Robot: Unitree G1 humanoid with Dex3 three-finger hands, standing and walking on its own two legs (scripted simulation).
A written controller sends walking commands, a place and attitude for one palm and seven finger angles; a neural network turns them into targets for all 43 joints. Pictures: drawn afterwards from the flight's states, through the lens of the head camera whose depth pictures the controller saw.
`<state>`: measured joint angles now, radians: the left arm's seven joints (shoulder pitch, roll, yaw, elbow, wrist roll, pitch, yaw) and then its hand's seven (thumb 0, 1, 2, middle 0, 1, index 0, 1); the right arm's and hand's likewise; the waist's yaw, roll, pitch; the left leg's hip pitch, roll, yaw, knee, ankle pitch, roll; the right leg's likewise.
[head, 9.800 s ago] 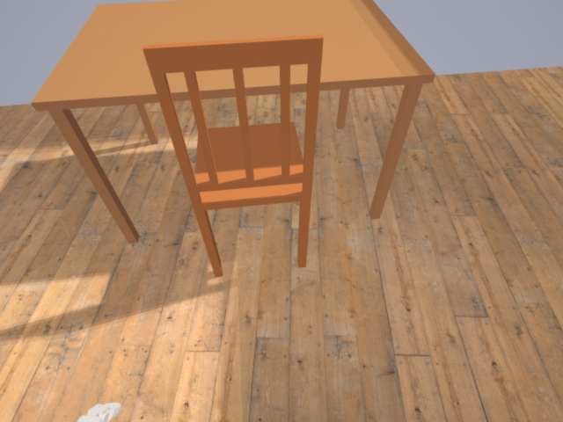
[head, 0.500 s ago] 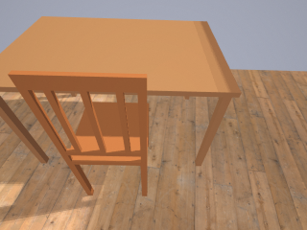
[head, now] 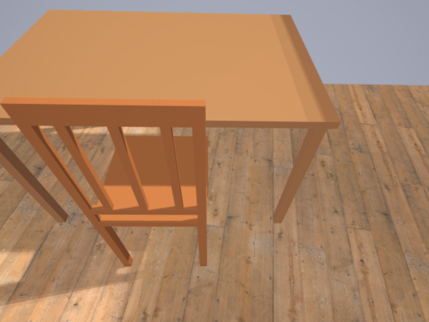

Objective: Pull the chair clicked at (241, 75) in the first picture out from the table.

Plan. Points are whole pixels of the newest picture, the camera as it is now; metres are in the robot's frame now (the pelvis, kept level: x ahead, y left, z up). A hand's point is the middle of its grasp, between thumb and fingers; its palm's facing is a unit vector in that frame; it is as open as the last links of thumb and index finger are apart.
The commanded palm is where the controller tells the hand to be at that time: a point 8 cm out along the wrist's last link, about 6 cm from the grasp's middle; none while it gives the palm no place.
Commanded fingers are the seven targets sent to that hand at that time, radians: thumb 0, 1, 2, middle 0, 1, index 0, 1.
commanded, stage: look again from close up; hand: left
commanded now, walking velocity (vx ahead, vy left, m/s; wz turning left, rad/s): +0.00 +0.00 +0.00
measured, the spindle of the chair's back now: (132, 174) +0.46 +0.24 -0.07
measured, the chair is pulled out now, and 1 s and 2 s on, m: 0.00 0.00 0.00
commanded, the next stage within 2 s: raise the hand toward the chair's back in 1.10 s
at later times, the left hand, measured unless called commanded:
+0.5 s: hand out of the picture +0.00 +0.14 -0.17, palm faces +0.01 -0.98 -0.20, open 7.3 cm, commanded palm none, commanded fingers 0.00 0.90 0.90 -0.20 -0.30 -0.20 -0.30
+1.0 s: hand out of the picture -0.01 +0.12 -0.17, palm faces +0.03 -0.98 -0.19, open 7.4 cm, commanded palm none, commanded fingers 0.00 0.90 0.90 -0.20 -0.30 -0.20 -0.30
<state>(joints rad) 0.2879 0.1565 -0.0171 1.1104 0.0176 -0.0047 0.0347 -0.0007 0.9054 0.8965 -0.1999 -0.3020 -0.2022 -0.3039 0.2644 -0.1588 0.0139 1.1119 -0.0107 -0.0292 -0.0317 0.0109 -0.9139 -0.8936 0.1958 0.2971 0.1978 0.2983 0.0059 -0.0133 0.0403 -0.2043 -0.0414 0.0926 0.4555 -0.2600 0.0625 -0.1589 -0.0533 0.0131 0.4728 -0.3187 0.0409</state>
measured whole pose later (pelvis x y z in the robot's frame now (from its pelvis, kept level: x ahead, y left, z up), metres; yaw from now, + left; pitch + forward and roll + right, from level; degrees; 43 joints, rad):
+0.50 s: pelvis +0.01 -0.03 +0.00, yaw +0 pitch +0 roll +1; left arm 0.29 0.15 -0.01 1.12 0.02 -0.02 0.04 0.00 0.91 0.90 -0.20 -0.30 -0.20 -0.30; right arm 0.24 -0.16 0.01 1.14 -0.01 -0.02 -0.03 0.01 -0.92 -0.89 0.19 0.30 0.20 0.30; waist 0.01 -0.01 0.02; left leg -0.17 -0.01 0.08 0.43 -0.26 0.02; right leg -0.13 -0.02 0.00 0.46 -0.32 0.00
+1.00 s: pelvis +0.01 -0.04 +0.00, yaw +0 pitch +0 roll +1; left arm 0.31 0.15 -0.01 1.12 0.02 -0.02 0.04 0.00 0.90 0.90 -0.20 -0.30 -0.20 -0.30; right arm 0.26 -0.15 0.01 1.15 -0.01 -0.02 -0.04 0.01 -0.92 -0.89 0.19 0.30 0.20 0.30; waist 0.01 -0.01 0.02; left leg -0.17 0.02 0.06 0.42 -0.25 0.00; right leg -0.12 0.01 -0.01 0.43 -0.31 -0.02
